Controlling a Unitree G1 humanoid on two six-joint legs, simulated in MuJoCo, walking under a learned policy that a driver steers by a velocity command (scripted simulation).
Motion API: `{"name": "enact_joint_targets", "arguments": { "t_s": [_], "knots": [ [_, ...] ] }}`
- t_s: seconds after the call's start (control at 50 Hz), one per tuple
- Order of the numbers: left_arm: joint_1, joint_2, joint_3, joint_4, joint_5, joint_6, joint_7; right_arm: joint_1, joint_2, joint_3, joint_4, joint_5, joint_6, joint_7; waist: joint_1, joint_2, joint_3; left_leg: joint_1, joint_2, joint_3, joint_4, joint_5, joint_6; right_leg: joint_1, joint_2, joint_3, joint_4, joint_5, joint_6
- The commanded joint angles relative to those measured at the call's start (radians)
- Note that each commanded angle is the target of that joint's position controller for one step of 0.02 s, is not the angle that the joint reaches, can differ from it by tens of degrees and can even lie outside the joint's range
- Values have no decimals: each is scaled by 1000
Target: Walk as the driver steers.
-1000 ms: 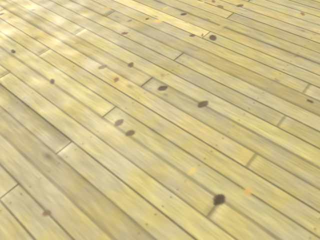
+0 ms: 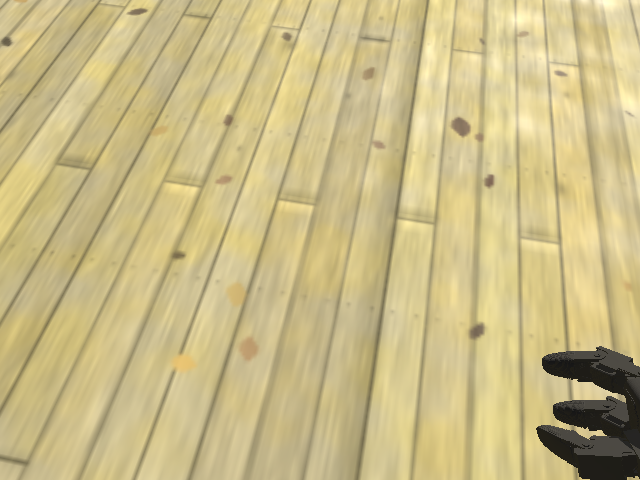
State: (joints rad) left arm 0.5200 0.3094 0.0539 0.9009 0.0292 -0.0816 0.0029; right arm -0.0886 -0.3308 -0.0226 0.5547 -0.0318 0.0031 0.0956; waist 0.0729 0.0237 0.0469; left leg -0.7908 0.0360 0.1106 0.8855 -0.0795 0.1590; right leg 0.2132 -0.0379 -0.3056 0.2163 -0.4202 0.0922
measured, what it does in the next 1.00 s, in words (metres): walks ahead, turning left: left foot, then right foot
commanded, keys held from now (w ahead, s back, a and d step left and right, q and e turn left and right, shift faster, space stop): w+q+shift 0.10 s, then w+shift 0.50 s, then w+q+shift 0.24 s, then q+shift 0.16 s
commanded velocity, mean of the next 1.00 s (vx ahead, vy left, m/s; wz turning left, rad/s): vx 0.95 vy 0.00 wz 0.54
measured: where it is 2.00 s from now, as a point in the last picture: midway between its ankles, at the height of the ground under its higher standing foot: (204, 176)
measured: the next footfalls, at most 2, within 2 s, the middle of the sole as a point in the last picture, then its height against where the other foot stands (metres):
left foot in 0.08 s outside the picture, level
right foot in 0.52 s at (347, 344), level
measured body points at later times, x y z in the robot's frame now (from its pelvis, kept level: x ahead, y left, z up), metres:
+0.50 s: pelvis +0.50 +0.05 +0.00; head +0.53 +0.06 +0.44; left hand +0.68 +0.32 -0.07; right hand +0.52 -0.24 -0.12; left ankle +0.24 +0.03 -0.70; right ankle +0.71 +0.00 -0.71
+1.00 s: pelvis +0.95 +0.22 -0.01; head +1.00 +0.25 +0.43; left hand +0.80 +0.44 -0.15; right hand +1.25 +0.13 -0.11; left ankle +1.07 +0.32 -0.72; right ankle +0.77 +0.00 -0.61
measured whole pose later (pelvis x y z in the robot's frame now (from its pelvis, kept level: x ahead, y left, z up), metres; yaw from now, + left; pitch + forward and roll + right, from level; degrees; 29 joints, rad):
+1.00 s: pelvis +0.95 +0.22 -0.01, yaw +34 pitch +2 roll -1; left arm 0.42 0.24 0.02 0.88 0.02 -0.09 0.02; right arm 0.06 -0.28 -0.01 0.72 -0.02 -0.07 0.04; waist 0.03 0.03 0.08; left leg -0.57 -0.13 0.09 0.60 -0.06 0.19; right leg 0.00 0.00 -0.12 1.03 -0.46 0.07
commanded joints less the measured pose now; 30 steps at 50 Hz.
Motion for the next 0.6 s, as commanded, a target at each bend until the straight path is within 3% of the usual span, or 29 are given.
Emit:
{"name": "enact_joint_targets", "arguments": {
  "t_s": [0.02,0.04,0.06,0.08,0.1,0.12,0.14,0.16,0.18,0.2,0.22,0.24,0.28,0.3,0.34,0.38,0.4,0.44,0.46,0.48,0.5,0.52,0.54,0.56,0.58,0.6],
  "knots": [
    [-124,203,37,-105,0,-2,15,135,-49,-13,4,7,-9,-8,-182,-120,-14,354,-108,89,-78,-41,48,-167,-217,0,140,1386,-115],
    [-153,237,47,-118,2,15,18,288,-83,-31,46,10,-10,-20,-261,-138,-98,510,-138,75,-75,-93,65,-173,-238,12,338,1485,-121],
    [-198,248,52,-143,3,31,18,501,-124,-58,113,12,-11,-37,-348,-136,-191,745,-156,31,-121,-123,93,-260,-249,44,605,1458,-129],
    [-202,215,49,-148,12,39,11,596,-166,-90,169,17,-9,-62,-356,-45,-221,985,-142,-71,-200,-168,116,-473,-178,58,939,926,-111],
    [-197,62,11,-189,32,39,-7,490,-241,-109,156,37,3,-82,-225,209,-131,1006,10,-355,-225,-119,148,-770,1,72,1323,-46,-83],
    [-157,92,8,-315,5,17,-8,450,-307,-114,92,3,13,-81,-158,220,-336,1230,185,-877,-469,-269,316,-1039,54,289,1465,-96,-65],
    [-240,131,5,-318,5,-8,-8,492,-260,-116,101,0,11,-94,-192,55,-285,1164,213,-942,-611,-349,287,-1085,-1,364,1396,13,-72],
    [-248,127,-2,-300,-1,-17,-5,469,-204,-103,133,2,-4,-104,-145,-30,-127,999,197,-862,-640,-296,250,-1070,-42,356,1293,77,-77],
    [-269,110,-10,-286,13,-11,0,444,-172,-93,151,4,-27,-112,-101,-99,-52,838,154,-759,-631,-188,219,-995,-80,351,1214,86,-72],
    [-248,95,-16,-266,30,6,-1,393,-142,-79,149,4,-46,-119,-55,-137,-36,729,94,-635,-629,-115,182,-910,-108,352,1149,83,-70],
    [-210,85,-21,-262,38,27,-8,393,-116,-64,156,12,-65,-120,-25,-94,-32,637,93,-605,-641,-26,193,-853,-122,349,1097,71,-57],
    [-231,78,-22,-260,39,41,-14,418,-82,-53,177,19,-81,-114,-24,-104,-9,590,68,-559,-646,48,187,-838,-138,344,1036,45,-47],
    [-361,44,-37,-305,32,46,-26,453,-83,-53,201,19,-101,-107,-55,-96,41,534,20,-468,-719,65,170,-858,-145,304,863,115,-42],
    [-434,28,-45,-329,26,42,-33,471,-77,-51,213,21,-108,-103,-77,-86,72,530,-15,-407,-732,176,145,-859,-133,276,762,214,-55],
    [-508,2,-57,-348,12,32,-44,502,-73,-52,236,32,-116,-92,-112,-67,69,535,-53,-335,-756,328,95,-776,-89,237,562,446,-83],
    [-546,-2,-58,-347,-6,28,-45,548,-84,-52,268,46,-125,-87,-145,-52,45,600,-21,-328,-809,449,59,-682,-37,207,441,607,-118],
    [-558,7,-55,-353,-11,27,-42,556,-101,-54,279,44,-128,-90,-145,-28,40,660,0,-324,-801,533,51,-662,-21,209,397,627,-136],
    [-531,56,-37,-345,-6,26,-32,560,-142,-62,294,33,-127,-99,-118,5,-16,807,32,-305,-698,836,23,-604,42,200,348,542,-165],
    [-461,91,-21,-326,-5,25,-23,560,-165,-67,301,21,-122,-105,-77,34,-64,863,54,-305,-596,981,7,-536,76,206,351,461,-174],
    [-315,133,0,-286,-10,25,-10,540,-186,-72,304,2,-112,-109,2,53,-138,874,70,-304,-426,1059,-2,-405,96,227,364,377,-190],
    [-102,161,19,-221,-12,30,7,473,-196,-75,297,-13,-98,-113,130,46,-207,791,53,-274,-168,1007,-8,-207,78,230,337,312,-203],
    [103,214,43,-172,0,36,29,431,-137,-61,282,-23,-99,-115,215,-9,-289,602,-11,-236,209,720,-14,18,-53,357,402,102,-240],
    [52,287,58,-165,40,27,19,603,44,-18,239,35,-107,-98,34,-369,-380,202,-210,-227,622,-359,-68,240,-362,978,252,-106,-408],
    [-20,188,49,-180,14,32,-4,522,-41,-18,242,11,-118,-104,64,-217,-341,95,-167,-273,641,-329,-31,169,-327,1171,89,-204,-404],
    [-126,127,38,-180,7,24,-9,435,-58,-21,226,17,-114,-102,13,-113,-165,58,-88,-271,594,-215,-30,2,-312,990,61,-191,-389],
    [-152,75,29,-167,9,19,-15,373,-61,-15,216,4,-111,-94,0,12,-89,87,-56,-251,534,-185,-31,-140,-277,875,45,-88,-372]
  ]
}}
Velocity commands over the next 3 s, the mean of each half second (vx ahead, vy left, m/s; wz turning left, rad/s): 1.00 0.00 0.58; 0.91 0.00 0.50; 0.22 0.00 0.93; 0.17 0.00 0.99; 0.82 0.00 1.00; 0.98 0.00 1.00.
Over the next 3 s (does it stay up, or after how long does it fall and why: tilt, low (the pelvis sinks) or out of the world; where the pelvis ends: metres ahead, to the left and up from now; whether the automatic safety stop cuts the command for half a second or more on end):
stays up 0.87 0.99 0.00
